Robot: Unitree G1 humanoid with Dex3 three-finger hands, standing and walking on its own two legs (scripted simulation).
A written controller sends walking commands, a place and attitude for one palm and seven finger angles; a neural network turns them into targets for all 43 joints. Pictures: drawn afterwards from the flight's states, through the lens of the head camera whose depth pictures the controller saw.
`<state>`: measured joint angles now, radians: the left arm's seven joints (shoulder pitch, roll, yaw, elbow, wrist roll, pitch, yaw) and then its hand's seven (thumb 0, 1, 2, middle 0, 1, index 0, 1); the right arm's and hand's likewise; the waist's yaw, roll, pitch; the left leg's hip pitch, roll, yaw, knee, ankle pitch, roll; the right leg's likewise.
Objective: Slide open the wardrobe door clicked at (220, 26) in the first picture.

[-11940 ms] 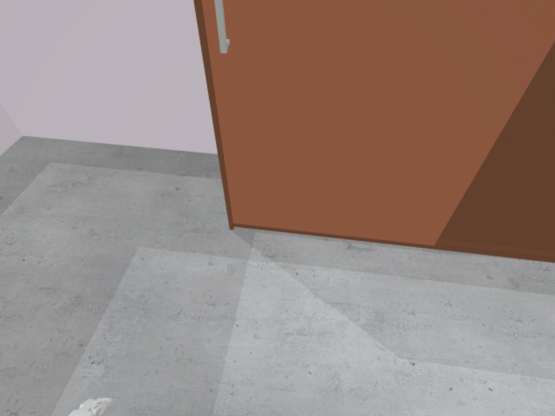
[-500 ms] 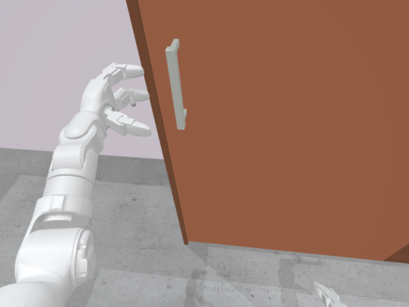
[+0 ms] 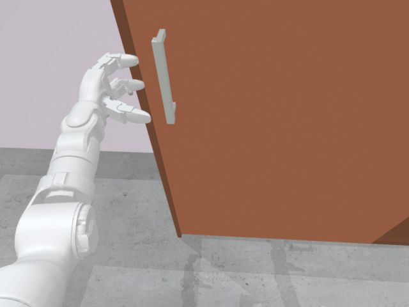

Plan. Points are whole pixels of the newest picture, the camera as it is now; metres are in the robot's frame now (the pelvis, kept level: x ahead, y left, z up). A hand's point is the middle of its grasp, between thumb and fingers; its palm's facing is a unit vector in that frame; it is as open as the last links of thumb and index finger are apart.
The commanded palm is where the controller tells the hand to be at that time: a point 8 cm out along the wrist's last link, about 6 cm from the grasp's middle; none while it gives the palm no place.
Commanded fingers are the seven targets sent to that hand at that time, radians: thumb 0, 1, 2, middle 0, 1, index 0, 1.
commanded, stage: move the hooked fingers beside the handle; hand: left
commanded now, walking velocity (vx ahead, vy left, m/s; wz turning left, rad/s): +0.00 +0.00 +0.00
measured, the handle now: (166, 81) +0.51 +0.07 +0.18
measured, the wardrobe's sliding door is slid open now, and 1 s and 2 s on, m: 0.00 0.00 0.00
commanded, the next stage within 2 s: feel for the door with the fingertips in 1.22 s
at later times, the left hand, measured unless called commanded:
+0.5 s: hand (128, 98) +0.45 +0.14 +0.18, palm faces -0.07 -1.00 +0.00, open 14.0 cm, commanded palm +0.43 +0.19 +0.18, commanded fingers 0.00 -0.50 0.30 -0.30 -1.20 -0.30 -1.20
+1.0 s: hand (128, 96) +0.45 +0.14 +0.19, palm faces -0.04 -1.00 +0.00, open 14.0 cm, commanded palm +0.43 +0.19 +0.18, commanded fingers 0.00 -0.50 0.30 -0.30 -1.20 -0.30 -1.20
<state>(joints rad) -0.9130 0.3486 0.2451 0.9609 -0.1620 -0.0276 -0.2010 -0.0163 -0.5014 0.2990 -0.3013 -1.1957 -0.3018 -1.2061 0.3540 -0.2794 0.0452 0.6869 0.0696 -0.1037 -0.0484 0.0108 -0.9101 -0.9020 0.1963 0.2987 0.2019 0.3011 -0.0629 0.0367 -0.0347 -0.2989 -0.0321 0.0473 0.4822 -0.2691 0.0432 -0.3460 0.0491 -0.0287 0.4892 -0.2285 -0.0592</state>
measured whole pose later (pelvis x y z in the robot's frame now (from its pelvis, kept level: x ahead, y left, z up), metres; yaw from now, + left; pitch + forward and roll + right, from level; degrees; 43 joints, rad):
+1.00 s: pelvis -0.01 +0.00 +0.00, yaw +0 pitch +4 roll +0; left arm -0.87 0.32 0.25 0.92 -0.15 -0.06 -0.17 -0.02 -0.50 0.30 -0.30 -1.20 -0.30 -1.20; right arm 0.34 -0.26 0.05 0.67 0.06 -0.09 -0.05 0.01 -0.91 -0.90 0.20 0.30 0.20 0.30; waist -0.05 0.03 -0.04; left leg -0.29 -0.03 0.06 0.48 -0.26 0.05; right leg -0.34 0.05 -0.02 0.50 -0.22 -0.06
